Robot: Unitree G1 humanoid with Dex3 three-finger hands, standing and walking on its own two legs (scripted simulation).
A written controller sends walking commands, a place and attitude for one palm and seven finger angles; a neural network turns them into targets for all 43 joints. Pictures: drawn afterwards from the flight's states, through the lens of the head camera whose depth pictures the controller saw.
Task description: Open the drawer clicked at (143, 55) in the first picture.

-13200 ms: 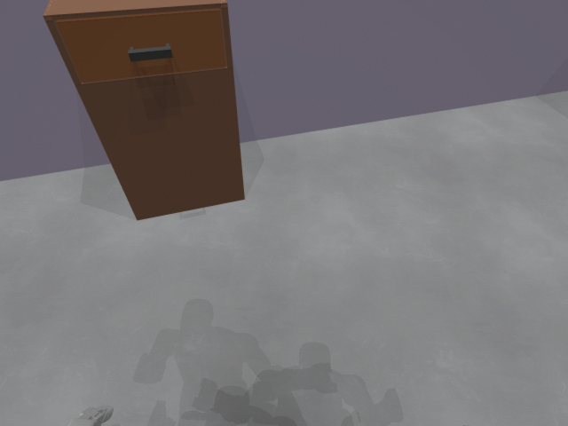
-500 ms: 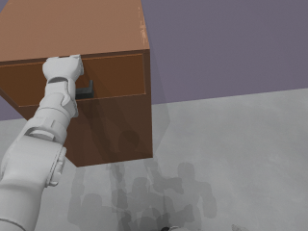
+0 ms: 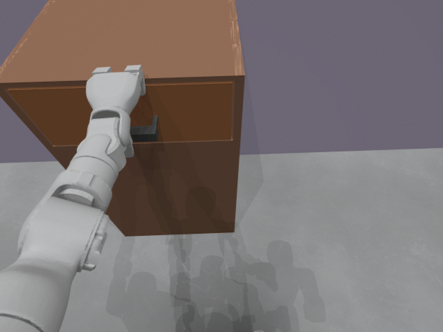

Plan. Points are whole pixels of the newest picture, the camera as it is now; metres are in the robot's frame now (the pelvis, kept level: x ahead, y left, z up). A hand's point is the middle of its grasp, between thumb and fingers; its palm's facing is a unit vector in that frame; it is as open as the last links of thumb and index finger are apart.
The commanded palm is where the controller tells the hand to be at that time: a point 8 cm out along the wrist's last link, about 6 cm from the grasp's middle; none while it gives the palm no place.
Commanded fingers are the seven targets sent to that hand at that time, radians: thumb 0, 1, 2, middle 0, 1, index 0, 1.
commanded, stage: move the hooked fingers above the handle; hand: left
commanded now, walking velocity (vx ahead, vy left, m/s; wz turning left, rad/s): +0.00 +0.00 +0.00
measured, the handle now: (130, 127) +0.55 +0.18 +0.02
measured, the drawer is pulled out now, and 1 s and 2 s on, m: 0.00 0.00 0.00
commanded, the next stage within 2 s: none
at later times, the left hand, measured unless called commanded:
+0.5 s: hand (112, 119) +0.51 +0.19 +0.09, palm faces +0.12 +0.01 -0.99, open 13.6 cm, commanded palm +0.49 +0.18 +0.13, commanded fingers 0.00 -0.50 0.30 -0.30 -1.20 -0.30 -1.20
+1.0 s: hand (129, 126) +0.50 +0.16 +0.07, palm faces +0.13 -0.05 -0.99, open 13.8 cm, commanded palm +0.49 +0.19 +0.13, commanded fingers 0.00 -0.50 0.30 -0.30 -1.20 -0.30 -1.20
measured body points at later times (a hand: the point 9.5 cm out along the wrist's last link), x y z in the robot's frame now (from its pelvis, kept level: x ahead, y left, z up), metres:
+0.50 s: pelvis -0.01 +0.00 -0.01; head +0.09 -0.01 +0.43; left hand +0.50 +0.19 +0.14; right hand +0.02 -0.28 -0.14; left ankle -0.03 +0.07 -0.72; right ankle +0.01 -0.08 -0.72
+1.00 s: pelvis -0.01 +0.00 -0.01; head +0.09 -0.01 +0.43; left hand +0.49 +0.16 +0.12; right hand +0.02 -0.27 -0.14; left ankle -0.03 +0.07 -0.72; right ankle +0.01 -0.08 -0.72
